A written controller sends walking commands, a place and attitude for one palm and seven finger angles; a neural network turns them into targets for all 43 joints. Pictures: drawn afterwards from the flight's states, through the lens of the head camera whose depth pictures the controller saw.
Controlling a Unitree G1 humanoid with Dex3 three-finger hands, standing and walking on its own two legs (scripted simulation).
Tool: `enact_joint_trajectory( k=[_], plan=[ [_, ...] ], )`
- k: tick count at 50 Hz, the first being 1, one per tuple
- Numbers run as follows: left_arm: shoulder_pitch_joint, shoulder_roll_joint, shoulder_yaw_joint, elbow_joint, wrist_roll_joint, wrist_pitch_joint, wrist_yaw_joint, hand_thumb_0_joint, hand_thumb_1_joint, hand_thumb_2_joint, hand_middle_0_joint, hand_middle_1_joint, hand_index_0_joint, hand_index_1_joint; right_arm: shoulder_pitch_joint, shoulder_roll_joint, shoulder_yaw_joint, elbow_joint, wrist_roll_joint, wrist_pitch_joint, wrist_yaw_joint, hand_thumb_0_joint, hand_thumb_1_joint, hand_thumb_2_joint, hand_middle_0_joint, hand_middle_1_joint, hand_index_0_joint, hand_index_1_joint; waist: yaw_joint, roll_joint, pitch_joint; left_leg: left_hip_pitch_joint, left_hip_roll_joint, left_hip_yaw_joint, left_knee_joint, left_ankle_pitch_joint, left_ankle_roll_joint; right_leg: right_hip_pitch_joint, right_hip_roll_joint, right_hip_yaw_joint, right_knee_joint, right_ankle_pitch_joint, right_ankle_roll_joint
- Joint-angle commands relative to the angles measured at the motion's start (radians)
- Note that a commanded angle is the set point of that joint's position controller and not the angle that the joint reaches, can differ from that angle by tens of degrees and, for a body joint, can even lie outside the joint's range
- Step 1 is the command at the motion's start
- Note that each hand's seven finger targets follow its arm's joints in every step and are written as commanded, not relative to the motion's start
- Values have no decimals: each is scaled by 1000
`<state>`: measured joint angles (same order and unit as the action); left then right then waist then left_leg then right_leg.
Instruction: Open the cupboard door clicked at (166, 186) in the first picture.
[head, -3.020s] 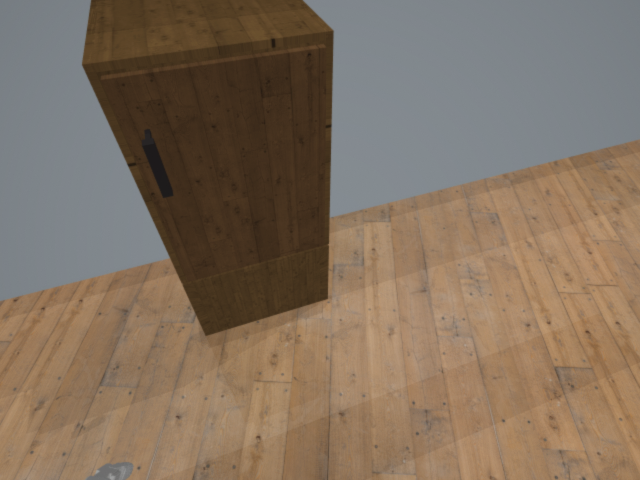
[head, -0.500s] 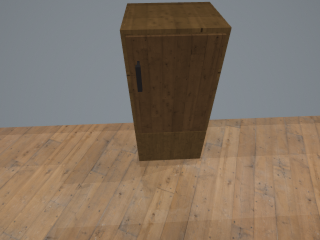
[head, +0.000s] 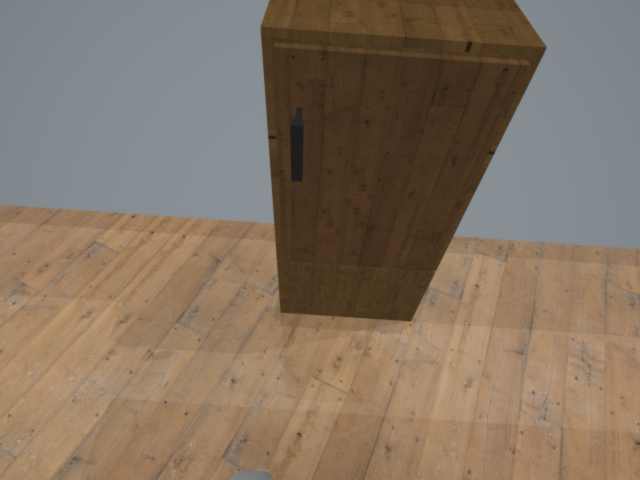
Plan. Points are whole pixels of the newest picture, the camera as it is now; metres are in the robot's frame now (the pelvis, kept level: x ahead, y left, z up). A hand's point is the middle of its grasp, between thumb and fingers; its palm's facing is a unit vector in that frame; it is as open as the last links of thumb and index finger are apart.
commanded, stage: take the last steps up to it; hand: left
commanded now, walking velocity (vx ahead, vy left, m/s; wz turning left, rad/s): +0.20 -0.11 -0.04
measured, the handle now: (298, 145) +0.67 +0.12 +0.01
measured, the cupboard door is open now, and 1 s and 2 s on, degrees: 0 0 0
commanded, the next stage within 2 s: come to a stop and stand still in 0.16 s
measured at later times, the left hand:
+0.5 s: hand (253, 398) +0.25 +0.13 -0.16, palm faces -0.05 -0.97 -0.23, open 7.4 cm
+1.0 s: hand out of the picture +0.11 +0.22 -0.16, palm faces +0.07 -0.98 -0.17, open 7.4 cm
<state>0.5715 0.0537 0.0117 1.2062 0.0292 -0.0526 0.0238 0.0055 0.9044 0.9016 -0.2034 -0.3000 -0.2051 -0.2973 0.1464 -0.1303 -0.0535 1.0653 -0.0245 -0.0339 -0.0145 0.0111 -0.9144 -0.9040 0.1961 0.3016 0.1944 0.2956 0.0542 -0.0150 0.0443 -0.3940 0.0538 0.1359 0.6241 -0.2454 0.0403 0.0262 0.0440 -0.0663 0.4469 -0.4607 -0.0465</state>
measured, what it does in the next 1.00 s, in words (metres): steps on the spot: right foot, then left foot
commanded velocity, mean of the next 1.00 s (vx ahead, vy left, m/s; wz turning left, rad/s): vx -0.01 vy -0.02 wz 0.00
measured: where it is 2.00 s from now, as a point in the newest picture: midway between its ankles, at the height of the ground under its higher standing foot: outside the picture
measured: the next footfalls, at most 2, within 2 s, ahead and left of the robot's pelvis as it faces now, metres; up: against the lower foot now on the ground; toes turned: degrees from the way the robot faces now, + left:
right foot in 0.44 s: +0.27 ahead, -0.19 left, +0.00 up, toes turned -9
left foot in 0.82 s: +0.12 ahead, +0.10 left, +0.00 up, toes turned +3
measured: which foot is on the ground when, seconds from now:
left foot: down 0.00-0.44, up 0.46-0.80, down 0.82-1.00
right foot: down 0.00-0.00, up 0.02-0.42, down 0.44-0.82, up 0.84-1.00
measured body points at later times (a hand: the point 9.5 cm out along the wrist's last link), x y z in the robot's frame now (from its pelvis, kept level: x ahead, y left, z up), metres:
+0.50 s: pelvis +0.14 -0.05 +0.00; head +0.17 -0.06 +0.45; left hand +0.25 +0.18 -0.14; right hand +0.08 -0.27 -0.17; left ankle +0.06 +0.09 -0.70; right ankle +0.23 -0.18 -0.72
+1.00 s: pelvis +0.09 +0.02 +0.02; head +0.07 +0.06 +0.47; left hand +0.11 +0.27 -0.15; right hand +0.08 -0.21 -0.11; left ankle +0.07 +0.10 -0.72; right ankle +0.09 -0.14 -0.64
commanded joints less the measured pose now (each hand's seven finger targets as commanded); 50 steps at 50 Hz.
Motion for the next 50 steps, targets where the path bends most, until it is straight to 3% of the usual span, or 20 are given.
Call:
enact_joint_trajectory(
  k=[1, 2, 4, 8, 13, 18, 20, 21, 22, 23, 31, 36, 38, 39, 40, 41, 42, 44, 47, 50],
  plan=[
    [20, 103, 22, -78, -22, -11, -3, 0, 900, 900, -200, -300, -200, -300, 446, -260, -47, 62, 2, -26, -40, 0, -900, -900, 200, 300, 200, 300, -178, 204, -249, 691, 480, -595, -270, 461, 229, -592, -17, 39, 779, -67, 13],
    [-35, 141, 35, -79, -11, 4, 3, 0, 900, 900, -200, -300, -200, -300, 380, -232, -41, 59, 9, -19, -40, 0, -900, -900, 200, 300, 200, 300, -156, 75, -162, 554, 471, -522, -312, 381, 231, -591, -70, 102, 853, -55, 1],
    [-125, 116, 42, -101, -1, 19, -15, 0, 900, 900, -200, -300, -200, -300, 242, -137, -15, 28, 8, -32, -42, 0, -900, -900, 200, 300, 200, 300, -101, 40, 63, 271, 395, -399, -383, 321, 184, -617, -136, 87, 855, 61, 28],
    [-64, 60, 48, -112, 7, 56, -31, 0, 900, 900, -200, -300, -200, -300, 183, -81, -5, -7, 1, -48, -32, 0, -900, -900, 200, 300, 200, 300, -29, 116, 59, 131, 253, -100, -389, 334, 105, -534, -155, 47, 711, 189, 60],
    [-215, 109, 50, -179, 5, 65, -43, 0, 900, 900, -200, -300, -200, -300, 210, -122, -6, -16, 1, -40, -23, 0, -900, -900, 200, 300, 200, 300, -46, 195, 101, 174, 216, -57, -405, 372, 96, -589, -170, 2, 506, 294, 83],
    [-299, 137, 39, -209, -6, 54, -21, 0, 900, 900, -200, -300, -200, -300, 198, -155, -10, -12, -5, -13, -29, 0, -900, -900, 200, 300, 200, 300, -54, 193, 53, 230, 203, -40, -235, 631, 56, -369, -116, -35, 174, 309, 68],
    [-222, 196, 49, -198, -1, 45, -13, 0, 900, 900, -200, -300, -200, -300, 205, -154, -15, -11, 6, -2, -25, 0, -900, -900, 200, 300, 200, 300, -7, 104, 6, 203, 157, -33, -123, 470, 9, -221, -124, -38, 19, 533, 75],
    [-194, 265, 64, -197, 4, 35, -4, 0, 900, 900, -200, -300, -200, -300, 239, -123, -17, -11, 10, 6, -20, 0, -900, -900, 200, 300, 200, 300, -5, -5, -54, 129, 102, -16, -2, 220, -30, -103, -218, 51, 38, 855, 55],
    [-181, 340, 80, -198, 4, 29, 4, 0, 900, 900, -200, -300, -200, -300, 298, -83, -18, -15, 19, 18, -14, 0, -900, -900, 200, 300, 200, 300, -19, -185, -151, 31, -14, 6, 187, -215, -63, 10, -410, 247, 65, 1241, -51],
    [-168, 367, 83, -209, -4, 31, 2, 0, 900, 900, -200, -300, -200, -300, 320, -99, -26, -25, 26, 35, -23, 0, -900, -900, 200, 300, 200, 300, -15, -195, -227, 74, -36, -65, 353, -433, -60, -16, -505, 267, 30, 1344, -139],
    [-415, 315, 89, -301, 1, 66, 34, 0, 900, 900, -200, -300, -200, -300, 213, -104, -38, -61, 5, 107, 1, 0, -900, -900, 200, 300, 200, 300, -50, -162, -137, -9, -30, -157, 605, -215, -86, -321, -414, 155, -100, 590, -105],
    [-470, 332, 98, -332, 21, 89, 26, 0, 900, 900, -200, -300, -200, -300, 270, -88, -32, -69, 4, 88, 15, 0, -900, -900, 200, 300, 200, 300, -74, -243, -97, 135, -31, -95, 284, -256, -57, -456, -375, 172, -199, 49, -61],
    [-495, 327, 94, -335, 16, 102, 19, 0, 900, 900, -200, -300, -200, -300, 395, -80, -28, -38, 8, 76, 13, 0, -900, -900, 200, 300, 200, 300, -132, -236, -98, 283, -59, -38, 30, -181, -39, -536, -310, 129, -166, -67, 3],
    [-483, 288, 85, -333, 8, 108, 16, 0, 900, 900, -200, -300, -200, -300, 432, -94, -24, -30, 8, 65, 8, 0, -900, -900, 200, 300, 200, 300, -147, -100, -84, 328, -45, -73, -148, -143, -42, -585, -257, 92, -17, -115, 34],
    [-438, 209, 67, -331, -11, 114, 12, 0, 900, 900, -200, -300, -200, -300, 384, -158, -30, -42, -2, 52, 2, 0, -900, -900, 200, 300, 200, 300, -134, 232, 4, 203, 94, -339, -352, -384, -17, -686, -128, 21, 254, -128, 72],
    [-442, 165, 58, -333, -18, 122, 12, 0, 900, 900, -200, -300, -200, -300, 278, -227, -38, -99, -12, 46, -8, 0, -900, -900, 200, 300, 200, 300, -120, 416, 130, -94, 275, -604, -572, -614, 10, -664, -39, 42, 442, -59, 97],
    [-418, 196, 73, -328, -16, 121, 6, 0, 900, 900, -200, -300, -200, -300, 149, -242, -27, -144, -19, 48, -19, 0, -900, -900, 200, 300, 200, 300, -62, 311, 190, -261, 319, -591, -632, -654, 67, -570, -84, 155, 509, 49, 79],
    [-346, 221, 86, -272, 2, 118, -11, 0, 900, 900, -200, -300, -200, -300, 65, -203, -15, -145, -16, 29, -29, 0, -900, -900, 200, 300, 200, 300, -12, 237, 120, -160, 216, -487, -553, -479, 3, -576, -55, 170, 660, 161, 83],
    [-268, 210, 71, -213, 3, 97, -23, 0, 900, 900, -200, -300, -200, -300, 144, -172, -6, -113, -5, 5, -36, 0, -900, -900, 200, 300, 200, 300, -35, 93, 63, 127, 158, -336, -478, -232, 8, -647, -41, 132, 665, 241, 95],
    [-276, 213, 66, -209, 0, 89, -23, 0, 900, 900, -200, -300, -200, -300, 253, -155, -7, -68, 3, -2, -50, 0, -900, -900, 200, 300, 200, 300, -75, 107, 25, 316, 190, -326, -445, -27, 15, -679, -52, 134, 593, 230, 104]
  ],
)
